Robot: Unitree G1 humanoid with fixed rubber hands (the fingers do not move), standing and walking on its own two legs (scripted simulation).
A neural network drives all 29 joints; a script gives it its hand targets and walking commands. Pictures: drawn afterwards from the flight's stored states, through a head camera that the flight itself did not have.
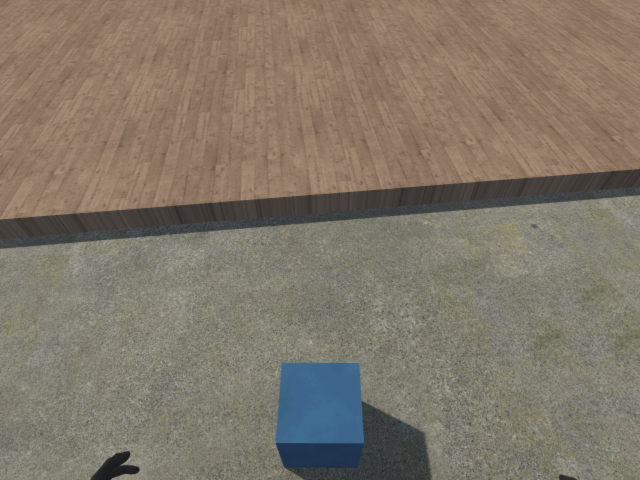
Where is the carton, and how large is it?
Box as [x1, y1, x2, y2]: [276, 363, 363, 467]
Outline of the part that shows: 282,363 276,445 283,465 318,467 357,467 363,445 358,363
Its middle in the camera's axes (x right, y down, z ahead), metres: +0.00 +0.48 +1.08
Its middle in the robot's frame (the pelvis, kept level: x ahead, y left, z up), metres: +0.40 +0.04 -0.66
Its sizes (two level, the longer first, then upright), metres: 0.210 0.200 0.250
